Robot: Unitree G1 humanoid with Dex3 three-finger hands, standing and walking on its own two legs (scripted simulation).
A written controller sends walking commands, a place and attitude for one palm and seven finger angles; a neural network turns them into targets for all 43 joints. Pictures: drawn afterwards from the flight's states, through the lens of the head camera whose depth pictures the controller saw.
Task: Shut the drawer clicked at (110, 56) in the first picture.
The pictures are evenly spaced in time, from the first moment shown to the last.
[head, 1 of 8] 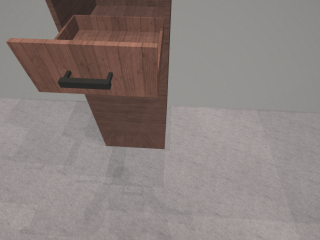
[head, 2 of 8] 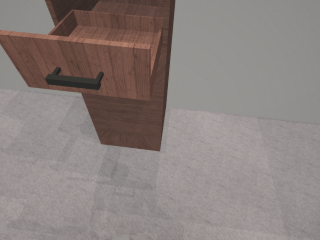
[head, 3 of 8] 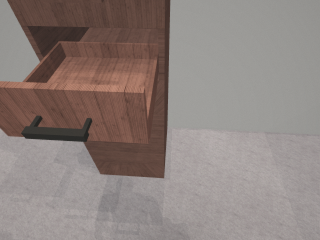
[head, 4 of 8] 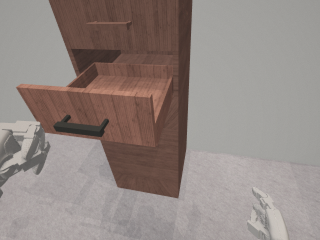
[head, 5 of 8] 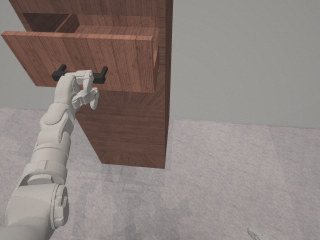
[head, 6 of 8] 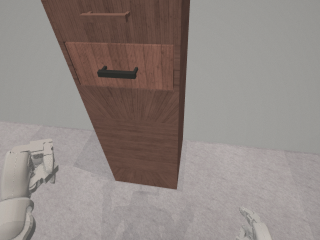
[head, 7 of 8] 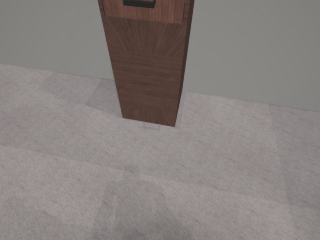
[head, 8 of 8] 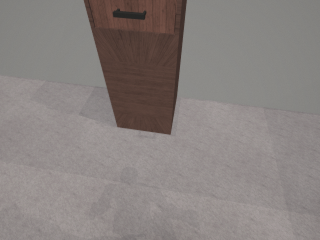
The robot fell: no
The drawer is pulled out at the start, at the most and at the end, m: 0.28 0.28 0.00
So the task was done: yes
